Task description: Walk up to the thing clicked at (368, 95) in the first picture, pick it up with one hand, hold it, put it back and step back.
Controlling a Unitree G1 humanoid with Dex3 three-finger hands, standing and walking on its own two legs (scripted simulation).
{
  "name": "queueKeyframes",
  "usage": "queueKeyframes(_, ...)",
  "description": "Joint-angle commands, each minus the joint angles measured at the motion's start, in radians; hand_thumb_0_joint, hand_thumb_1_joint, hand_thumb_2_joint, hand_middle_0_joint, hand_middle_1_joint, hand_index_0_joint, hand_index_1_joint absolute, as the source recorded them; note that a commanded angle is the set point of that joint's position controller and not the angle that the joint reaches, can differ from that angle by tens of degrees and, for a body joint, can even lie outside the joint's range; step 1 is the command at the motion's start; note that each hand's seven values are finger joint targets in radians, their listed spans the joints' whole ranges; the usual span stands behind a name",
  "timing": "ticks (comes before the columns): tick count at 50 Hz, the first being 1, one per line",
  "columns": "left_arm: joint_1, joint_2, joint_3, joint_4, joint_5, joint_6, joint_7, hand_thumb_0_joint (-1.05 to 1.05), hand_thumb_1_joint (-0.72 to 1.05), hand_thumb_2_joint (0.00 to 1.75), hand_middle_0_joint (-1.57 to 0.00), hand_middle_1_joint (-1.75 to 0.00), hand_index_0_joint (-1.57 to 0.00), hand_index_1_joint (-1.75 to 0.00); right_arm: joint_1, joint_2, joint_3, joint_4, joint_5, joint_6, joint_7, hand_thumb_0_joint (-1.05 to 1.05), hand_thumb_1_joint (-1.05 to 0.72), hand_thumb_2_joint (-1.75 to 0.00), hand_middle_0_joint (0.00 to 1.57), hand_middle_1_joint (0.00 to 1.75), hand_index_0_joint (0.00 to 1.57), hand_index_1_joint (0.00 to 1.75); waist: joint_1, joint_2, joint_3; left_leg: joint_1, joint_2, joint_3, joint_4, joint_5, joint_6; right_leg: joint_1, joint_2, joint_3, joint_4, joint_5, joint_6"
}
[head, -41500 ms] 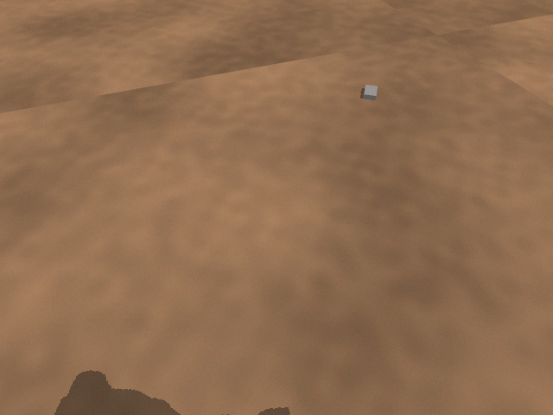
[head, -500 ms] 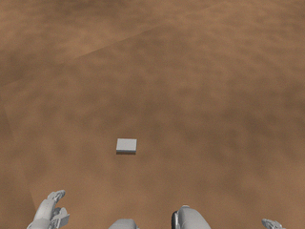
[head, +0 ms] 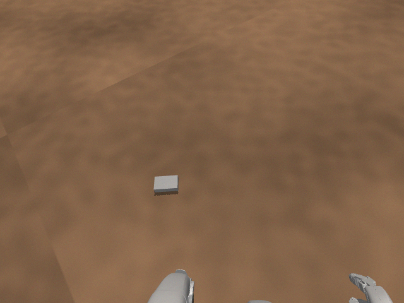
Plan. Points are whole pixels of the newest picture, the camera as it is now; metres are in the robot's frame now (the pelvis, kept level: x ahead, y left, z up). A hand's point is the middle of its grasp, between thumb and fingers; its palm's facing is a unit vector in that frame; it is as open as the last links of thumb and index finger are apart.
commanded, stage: step back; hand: left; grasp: from above
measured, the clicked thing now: (166, 183) +0.76 +0.29 -0.74
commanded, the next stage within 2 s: stand in 1.88 s
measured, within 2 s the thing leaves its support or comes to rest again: neither
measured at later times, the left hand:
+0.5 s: hand out of the picture -0.06 +0.25 -0.14, palm faces +0.07 -0.94 -0.33, open 7.4 cm
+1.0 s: hand out of the picture -0.26 +0.24 -0.14, palm faces +0.11 -0.90 -0.43, open 7.4 cm
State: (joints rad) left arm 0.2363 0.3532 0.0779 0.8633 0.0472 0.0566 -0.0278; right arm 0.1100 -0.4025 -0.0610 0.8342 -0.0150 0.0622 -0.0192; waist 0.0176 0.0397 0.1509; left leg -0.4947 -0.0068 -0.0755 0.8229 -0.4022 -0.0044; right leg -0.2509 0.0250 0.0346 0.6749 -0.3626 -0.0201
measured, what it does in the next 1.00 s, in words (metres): walks backwards: left foot, then right foot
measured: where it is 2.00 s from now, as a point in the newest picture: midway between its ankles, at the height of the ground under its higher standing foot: outside the picture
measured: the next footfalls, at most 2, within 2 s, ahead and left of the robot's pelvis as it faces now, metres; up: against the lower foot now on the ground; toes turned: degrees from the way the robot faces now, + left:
left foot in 0.28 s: -0.08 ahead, +0.11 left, +0.00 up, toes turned +4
right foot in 0.66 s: -0.23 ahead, -0.18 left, +0.00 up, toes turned +6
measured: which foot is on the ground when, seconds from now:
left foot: up 0.00-0.26, down 0.28-0.70, up 0.72-0.94, down 0.96-1.00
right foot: down 0.00-0.30, up 0.32-0.64, down 0.66-1.00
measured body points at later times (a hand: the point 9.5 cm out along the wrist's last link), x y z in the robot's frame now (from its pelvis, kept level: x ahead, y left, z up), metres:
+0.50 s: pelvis -0.16 -0.01 +0.01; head -0.11 +0.02 +0.46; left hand -0.07 +0.30 -0.12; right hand -0.04 -0.32 -0.09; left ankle -0.12 +0.10 -0.72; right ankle -0.19 -0.18 -0.62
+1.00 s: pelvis -0.31 -0.05 +0.00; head -0.29 -0.05 +0.45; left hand -0.27 +0.29 -0.11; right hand -0.22 -0.35 -0.13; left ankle -0.33 +0.06 -0.72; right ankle -0.27 -0.19 -0.72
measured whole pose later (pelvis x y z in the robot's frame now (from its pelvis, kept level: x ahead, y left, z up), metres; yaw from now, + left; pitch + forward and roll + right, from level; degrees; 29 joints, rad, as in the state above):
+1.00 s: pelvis -0.31 -0.05 +0.00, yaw +6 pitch -3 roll +3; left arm 0.20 0.41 0.08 0.87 0.05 0.03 0.00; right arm 0.23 -0.35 -0.05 0.97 -0.04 0.02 0.00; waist 0.04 -0.05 0.10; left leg -0.22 -0.07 -0.01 0.60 -0.35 0.01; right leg -0.34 -0.09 0.01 0.73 -0.36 0.00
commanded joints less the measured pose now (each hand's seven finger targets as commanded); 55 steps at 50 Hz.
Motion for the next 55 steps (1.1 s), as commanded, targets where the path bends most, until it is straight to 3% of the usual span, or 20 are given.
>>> queueKeyframes(1, -0.179, 0.282, 0.079, -0.165, -0.003, -0.033, 0.035, 0.0, 0.9, 0.9, -0.2, -0.3, -0.2, -0.3, 0.051, -0.202, -0.058, -0.047, 0.013, -0.031, -0.014, 0.0, -0.9, -0.9, 0.2, 0.3, 0.2, 0.3, -0.034, -0.19, -0.005, 0.071, -0.113, -0.089, 0.367, -0.042, 0.004, -0.274, -0.252, 0.247, -0.391, 0.023, -0.178)
queueKeyframes(3, -0.189, 0.241, 0.084, -0.163, -0.001, -0.031, 0.04, 0.0, 0.9, 0.9, -0.2, -0.3, -0.2, -0.3, 0.111, -0.161, -0.043, -0.03, 0.009, -0.039, -0.016, 0.0, -0.9, -0.9, 0.2, 0.3, 0.2, 0.3, -0.048, -0.2, -0.059, 0.024, -0.136, -0.075, 0.378, -0.013, -0.005, -0.148, -0.182, 0.135, -0.33, 0.138, -0.121)
queueKeyframes(9, -0.037, 0.227, 0.079, -0.168, 0.0, -0.024, 0.062, 0.0, 0.9, 0.9, -0.2, -0.3, -0.2, -0.3, 0.077, -0.14, -0.026, -0.062, -0.004, -0.066, -0.024, 0.0, -0.9, -0.9, 0.2, 0.3, 0.2, 0.3, 0.047, -0.248, -0.196, -0.032, -0.04, 0.004, -0.002, -0.138, -0.023, 0.276, -0.282, 0.182, -0.18, 0.512, -0.193)
queueKeyframes(13, -0.099, 0.24, 0.061, -0.19, -0.021, 0.002, 0.052, 0.0, 0.9, 0.9, -0.2, -0.3, -0.2, -0.3, 0.202, -0.141, -0.04, -0.01, -0.012, -0.07, -0.018, 0.0, -0.9, -0.9, 0.2, 0.3, 0.2, 0.3, -0.011, -0.195, -0.232, 0.235, -0.035, 0.093, -0.452, 0.21, 0.015, 0.149, -0.225, 0.11, -0.03, 0.454, -0.12)
queueKeyframes(14, -0.086, 0.212, 0.049, -0.198, -0.023, 0.01, 0.047, 0.0, 0.9, 0.9, -0.2, -0.3, -0.2, -0.3, 0.205, -0.179, -0.053, -0.01, -0.021, -0.071, -0.018, 0.0, -0.9, -0.9, 0.2, 0.3, 0.2, 0.3, -0.005, -0.114, -0.237, 0.314, 0.041, -0.022, -0.463, 0.271, 0.038, 0.027, -0.182, 0.096, 0.013, 0.308, -0.075)
queueKeyframes(16, -0.163, 0.219, 0.063, -0.218, -0.035, 0.009, 0.052, 0.0, 0.9, 0.9, -0.2, -0.3, -0.2, -0.3, 0.127, -0.371, -0.085, -0.044, -0.027, -0.063, -0.011, 0.0, -0.9, -0.9, 0.2, 0.3, 0.2, 0.3, -0.045, 0.199, -0.171, 0.186, 0.409, -0.476, -0.517, 0.388, 0.289, -0.193, 0.033, 0.044, 0.365, -0.255, 0.01)
queueKeyframes(17, -0.181, 0.251, 0.073, -0.209, -0.028, 0.01, 0.056, 0.0, 0.9, 0.9, -0.2, -0.3, -0.2, -0.3, 0.052, -0.381, -0.09, -0.065, -0.031, -0.073, -0.022, 0.0, -0.9, -0.9, 0.2, 0.3, 0.2, 0.3, -0.041, 0.209, -0.116, 0.032, 0.479, -0.561, -0.551, 0.363, 0.348, -0.142, 0.001, 0.161, 0.54, -0.283, 0.013)
queueKeyframes(20, -0.074, 0.217, 0.067, -0.141, -0.042, 0.016, 0.045, 0.0, 0.9, 0.9, -0.2, -0.3, -0.2, -0.3, -0.027, -0.228, -0.047, -0.077, -0.038, -0.076, -0.028, 0.0, -0.9, -0.9, 0.2, 0.3, 0.2, 0.3, 0.034, 0.051, -0.13, 0.167, 0.248, -0.163, -0.428, 0.546, 0.222, -0.213, 0.074, 0.188, 0.659, -0.132, 0.002)
queueKeyframes(28, -0.048, 0.194, 0.041, -0.122, -0.028, -0.016, 0.04, 0.0, 0.9, 0.9, -0.2, -0.3, -0.2, -0.3, 0.059, -0.232, -0.056, -0.075, -0.024, -0.046, -0.017, 0.0, -0.9, -0.9, 0.2, 0.3, 0.2, 0.3, -0.041, 0.17, -0.222, 0.443, 0.245, -0.111, -0.335, 0.51, 0.239, -0.166, -0.012, 0.035, 0.112, -0.147, 0.06)
queueKeyframes(32, 0.094, 0.199, 0.047, -0.018, -0.023, -0.031, 0.038, 0.0, 0.9, 0.9, -0.2, -0.3, -0.2, -0.3, -0.005, -0.257, -0.057, -0.082, -0.011, -0.015, -0.006, 0.0, -0.9, -0.9, 0.2, 0.3, 0.2, 0.3, 0.008, 0.177, -0.307, 0.326, 0.194, -0.062, -0.24, 0.42, 0.163, 0.083, 0.005, -0.066, -0.296, 0.092, 0.008)
queueKeyframes(34, 0.092, 0.322, 0.083, -0.029, 0.004, -0.034, 0.035, 0.0, 0.9, 0.9, -0.2, -0.3, -0.2, -0.3, -0.025, -0.166, -0.032, -0.118, 0.001, -0.02, -0.004, 0.0, -0.9, -0.9, 0.2, 0.3, 0.2, 0.3, 0.016, -0.15, -0.221, -0.044, 0.021, 0.012, -0.058, 0.024, 0.045, 0.12, -0.221, 0.311, -0.292, 0.026, -0.085)
queueKeyframes(35, -0.007, 0.432, 0.101, -0.074, 0.007, -0.025, 0.036, 0.0, 0.9, 0.9, -0.2, -0.3, -0.2, -0.3, -0.075, -0.17, -0.046, -0.133, 0.001, -0.022, -0.021, 0.0, -0.9, -0.9, 0.2, 0.3, 0.2, 0.3, 0.065, -0.328, -0.153, -0.024, -0.069, 0.003, 0.164, -0.193, -0.003, -0.138, -0.422, 0.505, -0.39, -0.034, -0.257)
queueKeyframes(36, -0.1, 0.43, 0.099, -0.104, -0.002, -0.03, 0.043, 0.0, 0.9, 0.9, -0.2, -0.3, -0.2, -0.3, -0.049, -0.21, -0.066, -0.111, 0.0, -0.02, -0.026, 0.0, -0.9, -0.9, 0.2, 0.3, 0.2, 0.3, 0.03, -0.315, -0.067, 0.053, -0.007, -0.077, 0.29, -0.186, -0.012, -0.327, -0.478, 0.547, -0.436, -0.072, -0.284)
queueKeyframes(39, -0.173, 0.276, 0.058, -0.105, 0.002, -0.045, 0.048, 0.0, 0.9, 0.9, -0.2, -0.3, -0.2, -0.3, 0.022, -0.178, -0.045, -0.044, 0.007, -0.025, -0.008, 0.0, -0.9, -0.9, 0.2, 0.3, 0.2, 0.3, -0.038, -0.152, -0.067, 0.039, -0.102, -0.058, 0.341, -0.056, 0.004, -0.186, -0.242, 0.162, -0.275, 0.166, -0.169)
queueKeyframes(44, -0.026, 0.289, 0.073, -0.073, 0.015, -0.067, 0.047, 0.0, 0.9, 0.9, -0.2, -0.3, -0.2, -0.3, 0.01, -0.153, -0.027, -0.039, -0.007, -0.064, 0.003, 0.0, -0.9, -0.9, 0.2, 0.3, 0.2, 0.3, 0.056, -0.239, -0.162, -0.024, -0.019, 0.024, -0.037, -0.11, -0.019, 0.169, -0.235, 0.193, -0.235, 0.009, -0.159)
queueKeyframes(47, -0.072, 0.295, 0.064, -0.075, -0.005, -0.05, 0.035, 0.0, 0.9, 0.9, -0.2, -0.3, -0.2, -0.3, 0.112, -0.138, -0.04, 0.025, -0.019, -0.088, 0.006, 0.0, -0.9, -0.9, 0.2, 0.3, 0.2, 0.3, -0.001, -0.241, -0.185, 0.271, -0.015, 0.072, -0.477, -0.003, 0.005, 0.057, -0.248, 0.167, -0.151, 0.004, -0.137)
queueKeyframes(48, -0.028, 0.241, 0.04, -0.07, -0.008, -0.045, 0.033, 0.0, 0.9, 0.9, -0.2, -0.3, -0.2, -0.3, 0.123, -0.153, -0.053, 0.045, -0.029, -0.095, 0.003, 0.0, -0.9, -0.9, 0.2, 0.3, 0.2, 0.3, 0.002, -0.158, -0.195, 0.413, -0.015, -0.003, -0.536, 0.062, 0.022, -0.04, -0.204, 0.123, -0.042, 0.046, -0.091)
queueKeyframes(50, -0.011, 0.156, 0.019, -0.061, -0.028, -0.045, 0.033, 0.0, 0.9, 0.9, -0.2, -0.3, -0.2, -0.3, 0.075, -0.278, -0.071, 0.025, -0.045, -0.104, 0.001, 0.0, -0.9, -0.9, 0.2, 0.3, 0.2, 0.3, 0.02, 0.121, -0.139, 0.447, 0.296, -0.492, -0.61, -0.266, 0.149, -0.389, -0.031, -0.06, 0.19, -0.17, 0.001)
queueKeyframes(51, -0.116, 0.259, 0.047, -0.053, -0.014, -0.053, 0.039, 0.0, 0.9, 0.9, -0.2, -0.3, -0.2, -0.3, 0.072, -0.347, -0.083, 0.036, -0.026, -0.104, 0.008, 0.0, -0.9, -0.9, 0.2, 0.3, 0.2, 0.3, -0.039, 0.137, -0.055, 0.21, 0.38, -0.568, -0.651, -0.422, 0.257, -0.283, -0.11, 0.041, 0.217, -0.195, 0.002)
queueKeyframes(55, -0.055, 0.232, 0.044, -0.004, -0.028, -0.071, 0.01, 0.0, 0.9, 0.9, -0.2, -0.3, -0.2, -0.3, 0.008, -0.198, -0.045, 0.031, -0.033, -0.116, 0.015, 0.0, -0.9, -0.9, 0.2, 0.3, 0.2, 0.3, 0.007, 0.12, -0.016, 0.197, 0.189, -0.218, -0.579, -0.17, 0.155, -0.173, -0.081, -0.015, 0.107, -0.039, -0.003)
